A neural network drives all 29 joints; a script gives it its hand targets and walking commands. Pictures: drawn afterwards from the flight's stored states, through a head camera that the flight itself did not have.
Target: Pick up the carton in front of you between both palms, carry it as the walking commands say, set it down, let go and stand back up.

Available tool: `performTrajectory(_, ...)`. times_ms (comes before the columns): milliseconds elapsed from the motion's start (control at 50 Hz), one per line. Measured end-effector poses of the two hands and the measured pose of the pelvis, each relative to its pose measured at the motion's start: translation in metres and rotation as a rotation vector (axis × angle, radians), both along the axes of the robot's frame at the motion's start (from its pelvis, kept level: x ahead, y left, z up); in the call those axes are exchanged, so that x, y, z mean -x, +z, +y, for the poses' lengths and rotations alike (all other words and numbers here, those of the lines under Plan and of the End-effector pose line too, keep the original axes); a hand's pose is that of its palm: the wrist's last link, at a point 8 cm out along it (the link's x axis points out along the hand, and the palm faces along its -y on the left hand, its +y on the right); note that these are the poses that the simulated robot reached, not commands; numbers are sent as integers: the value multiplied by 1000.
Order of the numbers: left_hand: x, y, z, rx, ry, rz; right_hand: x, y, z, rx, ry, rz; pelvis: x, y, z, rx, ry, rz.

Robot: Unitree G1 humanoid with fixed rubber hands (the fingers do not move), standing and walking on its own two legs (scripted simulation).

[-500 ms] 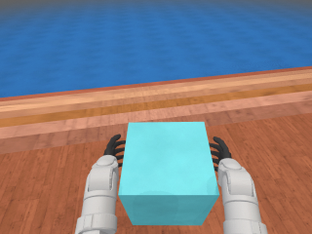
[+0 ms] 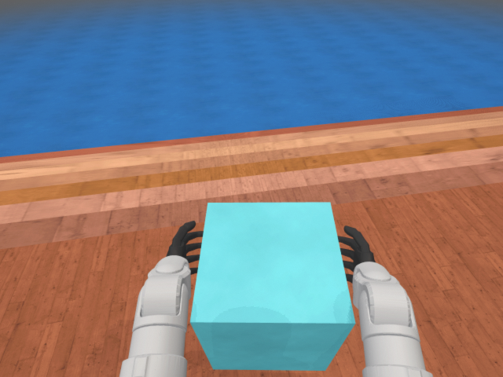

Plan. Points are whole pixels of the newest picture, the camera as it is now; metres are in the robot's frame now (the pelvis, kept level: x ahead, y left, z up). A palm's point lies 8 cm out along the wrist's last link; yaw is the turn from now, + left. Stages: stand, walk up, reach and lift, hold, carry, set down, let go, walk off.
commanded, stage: hold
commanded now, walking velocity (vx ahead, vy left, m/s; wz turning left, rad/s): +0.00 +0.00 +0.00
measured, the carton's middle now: (268, 290) +0.28 +0.00 -0.03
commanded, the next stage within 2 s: carry in 0.08 s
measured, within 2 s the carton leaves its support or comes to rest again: neither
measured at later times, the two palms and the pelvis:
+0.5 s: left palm (172, 207) +0.36 +0.17 +0.10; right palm (348, 213) +0.36 -0.13 +0.09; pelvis +0.10 +0.02 +0.00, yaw +0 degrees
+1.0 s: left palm (173, 138) +0.62 +0.23 +0.06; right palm (297, 138) +0.63 -0.07 +0.06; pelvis +0.39 +0.07 -0.03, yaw +1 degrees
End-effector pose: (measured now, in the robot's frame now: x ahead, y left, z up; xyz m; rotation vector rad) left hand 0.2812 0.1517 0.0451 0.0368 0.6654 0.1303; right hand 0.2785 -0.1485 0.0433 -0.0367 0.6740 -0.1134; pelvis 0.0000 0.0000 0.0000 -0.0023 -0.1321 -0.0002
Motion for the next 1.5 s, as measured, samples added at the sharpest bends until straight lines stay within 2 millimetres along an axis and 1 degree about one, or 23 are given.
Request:
performTrajectory(60,0,0,0,1,1,-1,1,0,0,-1,-1,-1,1,0,0,0,0,-1)
performTrajectory(160,-4,3,1,8,9,-8,-4,3,1,-5,-4,-7,-3,-2,1,5,13,75)
performTrajectory(240,-15,11,9,26,28,-48,-18,13,9,-20,-9,-48,-12,-7,6,5,39,129)
performTrajectory(300,-24,21,20,41,46,-83,-32,26,20,-29,-7,-82,-27,-9,14,-5,34,155)
performTrajectory(360,-37,33,29,52,65,-97,-47,36,30,-33,-4,-95,-46,-7,21,3,6,186)
performTrajectory(400,-48,40,30,62,69,-88,-56,41,31,-39,-11,-84,-60,-3,22,18,0,205)
performTrajectory(500,-81,50,17,75,53,-81,-80,49,18,-63,-52,-77,-101,-1,16,38,3,226)
performTrajectory(560,-102,47,7,73,45,-95,-99,44,7,-80,-73,-92,-131,-12,9,38,27,221)
performTrajectory(600,-112,41,6,72,56,-63,-112,42,6,-82,-78,-61,-150,-12,6,36,47,224)
performTrajectory(660,-127,37,12,83,100,-3,-137,42,12,-80,-55,0,-178,-6,5,18,55,228)
performTrajectory(720,-149,40,23,87,145,18,-170,44,23,-86,-23,25,-209,0,9,4,53,228)
performTrajectory(780,-181,43,34,93,163,7,-208,45,35,-95,-3,16,-243,1,17,-2,52,224)
performTrajectory(840,-221,42,48,96,166,-11,-247,42,49,-96,-1,-1,-282,-4,30,-2,54,215)
performTrajectory(900,-267,33,63,107,156,-30,-289,35,64,-88,-11,-22,-327,-16,47,-2,45,202)
performTrajectory(960,-315,19,77,121,135,-37,-330,24,77,-73,-30,-32,-369,-30,65,-22,31,192)
performTrajectory(1020,-353,14,82,118,104,23,-357,17,82,-69,-66,25,-400,-22,77,-10,9,201)
performTrajectory(1060,-376,15,82,116,79,52,-372,19,82,-65,-93,54,-420,-13,82,0,1,206)
performTrajectory(1120,-411,21,82,115,50,56,-400,28,82,-55,-118,56,-453,-2,87,15,3,211)
performTrajectory(1200,-462,34,84,110,45,9,-454,42,84,-52,-112,10,-501,4,88,24,11,212)
performTrajectory(1280,-521,44,87,99,68,-48,-521,50,86,-59,-78,-44,-553,1,84,15,21,205)
performTrajectory(1340,-572,48,84,96,90,-80,-578,50,84,-77,-57,-73,-596,-8,78,2,32,198)
performTrajectory(1440,-672,39,75,69,127,-108,-688,31,75,-109,-24,-96,-673,-35,62,-7,59,177)
performTrajectory(1500,-721,27,74,54,164,-61,-747,16,73,-100,3,-47,-704,-38,54,3,59,181)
